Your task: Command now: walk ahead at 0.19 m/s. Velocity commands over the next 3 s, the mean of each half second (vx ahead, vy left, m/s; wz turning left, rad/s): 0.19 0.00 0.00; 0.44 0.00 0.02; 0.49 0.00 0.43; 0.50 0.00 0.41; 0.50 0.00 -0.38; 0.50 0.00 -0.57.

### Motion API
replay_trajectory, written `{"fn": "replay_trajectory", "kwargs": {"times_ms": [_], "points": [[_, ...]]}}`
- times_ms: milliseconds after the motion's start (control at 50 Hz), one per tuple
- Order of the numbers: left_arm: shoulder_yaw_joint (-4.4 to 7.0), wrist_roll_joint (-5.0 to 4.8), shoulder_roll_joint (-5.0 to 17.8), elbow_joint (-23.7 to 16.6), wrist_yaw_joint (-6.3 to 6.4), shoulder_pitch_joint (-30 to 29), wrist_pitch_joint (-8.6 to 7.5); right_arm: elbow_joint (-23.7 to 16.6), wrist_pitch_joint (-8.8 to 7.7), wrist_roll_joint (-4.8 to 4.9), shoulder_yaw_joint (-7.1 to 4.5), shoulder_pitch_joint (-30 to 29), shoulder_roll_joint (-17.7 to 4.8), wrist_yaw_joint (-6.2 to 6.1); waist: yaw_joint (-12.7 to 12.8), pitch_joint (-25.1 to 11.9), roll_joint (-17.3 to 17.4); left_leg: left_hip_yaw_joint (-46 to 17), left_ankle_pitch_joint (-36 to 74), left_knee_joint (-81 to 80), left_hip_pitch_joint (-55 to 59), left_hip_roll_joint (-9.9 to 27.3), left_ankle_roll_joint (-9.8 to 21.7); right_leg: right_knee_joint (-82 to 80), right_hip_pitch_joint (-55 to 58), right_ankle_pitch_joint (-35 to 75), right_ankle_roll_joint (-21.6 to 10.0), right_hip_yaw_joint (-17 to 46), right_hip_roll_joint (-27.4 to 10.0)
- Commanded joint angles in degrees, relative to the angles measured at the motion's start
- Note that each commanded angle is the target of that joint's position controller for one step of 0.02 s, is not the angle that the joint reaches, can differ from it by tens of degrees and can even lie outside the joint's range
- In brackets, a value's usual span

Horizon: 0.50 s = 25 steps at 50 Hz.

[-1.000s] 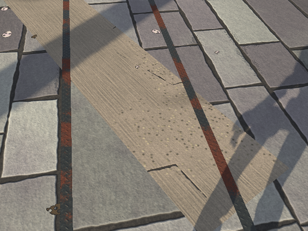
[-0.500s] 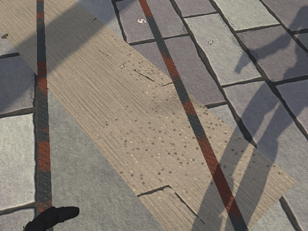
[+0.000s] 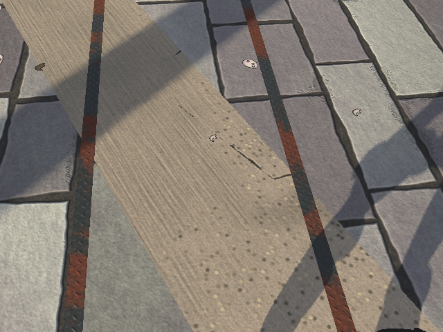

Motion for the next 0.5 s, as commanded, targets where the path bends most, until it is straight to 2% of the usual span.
{"fn": "replay_trajectory", "kwargs": {"times_ms": [20,40,60,80,120,160,200,240,260,280,300,320,340,360,380,400,420,460,500], "points": [[0.86,-1.72,6.93,-0.94,-0.29,7.7,-0.56,1.34,1.25,1.07,-2.37,16.02,-9.3,-0.15,-6.4,-22.51,8.01,-25.0,31.58,-4.32,40.53,20.48,15.72,30.5,-24.29,-9.72,1.01,6.74,-0.5],[0.97,-1.83,6.75,-2.28,0.37,2.49,0.14,0.44,1.45,0.99,-1.78,10.36,-7.66,-0.44,-5.04,-15.87,4.3,-20.39,24.05,-6.7,32.7,17.66,13.12,28.15,-25.48,-5.67,1.36,4.56,-3.09],[1.13,-1.11,6.16,-2.6,1.05,0.04,1.06,-0.04,1.45,0.51,-1.11,6.36,-6.03,-0.63,-3.72,-11.49,2.92,-17.56,19.3,-9.22,24.69,16.18,12.06,24.43,-23.89,-2.11,1.84,4.14,-5.14],[1.21,-0.51,5.46,-2.63,1.55,-0.01,2.1,0.07,1.45,-0.02,-0.95,4.0,-5.39,-0.79,-1.9,-9.66,4.57,-15.16,15.28,-11.52,17.95,14.39,10.9,19.8,-19.16,0.79,2.05,4.18,-6.78],[0.61,-0.22,2.63,-1.6,2.11,1.74,3.3,0.62,1.64,-0.95,-1.1,2.01,-5.68,-0.78,-0.22,-8.39,6.9,-10.7,12.7,-13.96,10.79,11.58,10.28,11.12,-11.82,2.42,2.41,2.0,-5.94],[0.23,0.08,1.76,-1.18,2.42,1.23,3.73,1.3,1.76,-0.79,-1.26,2.3,-6.17,-1.14,-0.47,-9.58,7.15,-9.15,10.62,-14.35,9.94,11.11,10.77,3.48,-8.03,4.8,2.35,1.2,-5.5],[0.45,0.24,2.57,-0.74,2.33,0.28,4.22,1.94,2.28,-0.04,-1.42,2.46,-6.98,-1.56,-0.75,-10.27,6.55,-9.37,-0.21,-15.5,9.14,11.16,10.36,-2.31,-4.54,11.83,1.85,0.56,-5.25],[0.58,0.73,2.5,-0.16,2.04,-0.55,4.53,2.43,3.03,0.64,-1.19,1.61,-6.71,-1.86,-0.01,-7.9,5.91,-8.79,-16.69,-16.4,5.19,9.46,7.97,-9.19,-0.09,18.45,0.57,-0.79,-4.3],[0.68,1.29,2.72,0.02,1.92,-0.81,4.54,3.12,3.25,0.9,-1.04,2.7,-6.3,-1.96,-0.04,-6.75,5.91,-8.88,-26.4,-17.34,3.27,8.21,5.97,-10.7,1.11,17.81,-0.39,-1.37,-3.91],[0.86,1.46,3.5,-0.16,1.98,-0.97,4.41,3.65,3.51,1.12,-1.12,3.69,-6.62,-2.1,-0.16,-4.64,6.19,-9.35,-33.54,-17.64,2.11,7.23,4.15,-11.9,0.21,13.57,-1.69,-1.26,-4.2],[1.07,1.11,5.18,-0.56,2.21,-1.03,4.07,3.44,3.82,1.42,-1.52,3.75,-7.64,-2.28,-0.62,-2.11,4.86,-9.41,-35.64,-15.53,2.05,6.21,3.19,-14.56,-3.11,5.54,-3.73,0.63,-5.87],[2.03,0.42,8.54,0.26,2.25,-1.32,3.73,2.86,4.05,1.82,-1.71,4.21,-7.11,-2.67,-1.7,0.78,-2.42,-4.86,-35.73,-12.89,2.78,2.68,1.74,-18.47,-9.33,-5.45,-5.76,2.93,-6.63],[2.18,-0.02,8.2,0.5,2.19,-1.28,2.95,2.55,3.68,1.94,-1.67,3.38,-6.95,-2.93,-0.94,2.39,-6.8,-1.43,-31.81,-6.55,4.4,0.2,0.53,-24.4,-12.5,-11.07,-7.31,7.07,-8.61],[2.37,0.01,8.38,1.16,2.14,0.02,2.11,2.13,3.01,2.18,-1.61,2.68,-5.5,-2.92,-0.58,1.97,-12.25,2.24,-25.4,1.37,3.66,-2.54,-0.45,-30.38,-10.93,-13.83,-8.94,13.33,-12.55],[2.9,-0.18,9.45,1.15,2.06,-0.76,1.25,2.42,2.43,2.05,-1.62,2.73,-4.36,-2.72,-0.67,2.77,-15.75,3.67,-19.01,8.62,1.04,-4.29,-0.43,-33.7,-8.07,-12.26,-10.36,19.71,-16.38],[3.02,-0.33,8.77,1.15,2.08,-0.37,0.39,2.68,1.91,1.65,-2.19,2.95,-5.63,-2.36,-0.24,2.62,-14.61,1.5,-19.1,13.99,-2.93,-2.65,0.16,-34.16,-4.85,-8.92,-11.76,22.84,-19.07],[2.9,-0.53,7.97,1.47,2.02,0.43,-0.44,2.78,1.42,1.92,-2.42,3.49,-5.47,-1.92,-0.36,1.9,-13.44,-0.49,-21.3,17.63,-6.87,-0.92,0.88,-33.15,-1.08,-5.02,-12.64,23.93,-20.46],[2.72,-1.49,6.5,1.62,1.69,0.32,-1.13,2.38,0.44,2.62,-2.06,2.16,-3.88,-1.2,-0.48,1.2,-9.77,-1.07,-20.92,13.48,-8.94,1.01,1.55,-31.7,3.71,1.47,-11.36,20.14,-18.86],[3.08,-1.54,7.46,1.58,1.49,-0.83,-0.88,2.08,-0.12,2.5,-1.69,0.04,-2.76,-0.72,-0.61,0.07,-9.17,1.7,-17.63,5.13,-0.73,-0.08,1.19,-30.75,0.9,7.45,-9.92,14.3,-15.85]]}}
